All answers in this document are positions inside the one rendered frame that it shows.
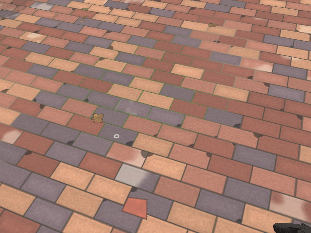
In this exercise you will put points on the right robot hand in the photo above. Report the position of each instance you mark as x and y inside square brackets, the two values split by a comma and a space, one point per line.
[283, 227]

